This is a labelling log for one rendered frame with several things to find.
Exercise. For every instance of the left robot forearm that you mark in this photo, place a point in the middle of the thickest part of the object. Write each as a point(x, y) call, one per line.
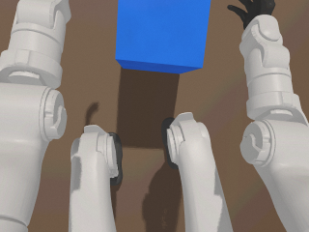
point(36, 44)

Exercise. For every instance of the right robot upper arm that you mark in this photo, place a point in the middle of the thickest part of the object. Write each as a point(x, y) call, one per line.
point(279, 151)

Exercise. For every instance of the robot right hand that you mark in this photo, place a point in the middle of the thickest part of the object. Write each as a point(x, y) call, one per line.
point(255, 8)

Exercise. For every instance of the right robot forearm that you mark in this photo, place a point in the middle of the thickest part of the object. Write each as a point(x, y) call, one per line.
point(268, 76)

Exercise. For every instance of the left robot shin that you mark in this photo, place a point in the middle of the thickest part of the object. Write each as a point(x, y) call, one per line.
point(75, 145)

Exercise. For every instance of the left robot upper arm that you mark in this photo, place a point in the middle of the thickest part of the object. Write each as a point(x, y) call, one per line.
point(30, 117)

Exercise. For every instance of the robot left foot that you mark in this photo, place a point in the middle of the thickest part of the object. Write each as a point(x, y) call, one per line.
point(114, 181)

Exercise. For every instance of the carton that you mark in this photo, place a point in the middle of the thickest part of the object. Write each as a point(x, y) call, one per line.
point(164, 36)

